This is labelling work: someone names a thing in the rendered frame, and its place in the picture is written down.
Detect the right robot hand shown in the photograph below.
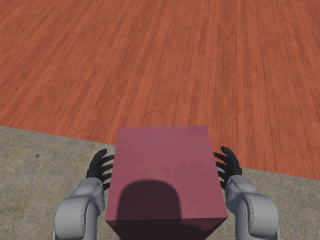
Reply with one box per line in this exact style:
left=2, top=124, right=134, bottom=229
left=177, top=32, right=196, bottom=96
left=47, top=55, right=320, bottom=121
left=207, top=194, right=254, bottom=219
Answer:
left=213, top=146, right=242, bottom=191

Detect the carton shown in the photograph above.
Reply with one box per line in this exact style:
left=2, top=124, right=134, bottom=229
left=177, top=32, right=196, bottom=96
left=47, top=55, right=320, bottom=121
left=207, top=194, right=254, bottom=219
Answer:
left=105, top=125, right=228, bottom=240

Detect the left robot forearm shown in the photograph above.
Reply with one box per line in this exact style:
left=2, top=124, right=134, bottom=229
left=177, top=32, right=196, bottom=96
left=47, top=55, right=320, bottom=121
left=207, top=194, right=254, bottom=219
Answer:
left=52, top=177, right=105, bottom=240

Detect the left robot hand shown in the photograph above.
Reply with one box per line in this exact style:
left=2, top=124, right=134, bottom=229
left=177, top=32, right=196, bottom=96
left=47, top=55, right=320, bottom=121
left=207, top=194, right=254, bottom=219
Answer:
left=86, top=148, right=115, bottom=191

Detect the right robot forearm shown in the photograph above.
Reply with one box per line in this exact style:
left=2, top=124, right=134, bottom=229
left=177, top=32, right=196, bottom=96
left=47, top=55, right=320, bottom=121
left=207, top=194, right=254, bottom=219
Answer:
left=225, top=175, right=280, bottom=240

